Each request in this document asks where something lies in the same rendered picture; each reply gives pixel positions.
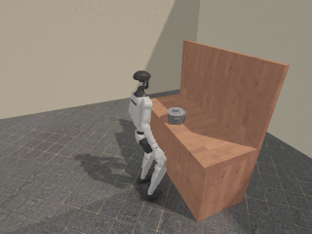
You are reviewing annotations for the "lid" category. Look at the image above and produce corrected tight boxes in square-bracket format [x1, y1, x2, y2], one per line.
[167, 107, 186, 117]

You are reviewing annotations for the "robot left upper arm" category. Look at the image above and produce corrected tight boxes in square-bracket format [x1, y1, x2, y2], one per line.
[129, 91, 136, 116]

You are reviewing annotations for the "robot right foot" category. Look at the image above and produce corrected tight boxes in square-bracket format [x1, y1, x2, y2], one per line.
[143, 189, 163, 200]

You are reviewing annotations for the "robot right forearm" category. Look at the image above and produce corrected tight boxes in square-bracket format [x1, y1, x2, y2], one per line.
[143, 125, 159, 151]

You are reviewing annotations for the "robot right upper arm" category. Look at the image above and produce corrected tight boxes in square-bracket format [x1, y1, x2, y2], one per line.
[140, 97, 153, 130]

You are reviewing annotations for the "table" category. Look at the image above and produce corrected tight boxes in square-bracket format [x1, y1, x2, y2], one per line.
[149, 40, 290, 222]

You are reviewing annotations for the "right robot hand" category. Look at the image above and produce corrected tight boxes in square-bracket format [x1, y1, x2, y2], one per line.
[153, 148, 167, 165]

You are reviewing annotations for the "humanoid robot head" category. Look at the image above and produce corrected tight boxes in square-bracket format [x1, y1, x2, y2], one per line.
[133, 70, 151, 98]

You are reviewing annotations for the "pot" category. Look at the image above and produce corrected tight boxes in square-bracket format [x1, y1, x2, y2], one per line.
[167, 114, 185, 125]

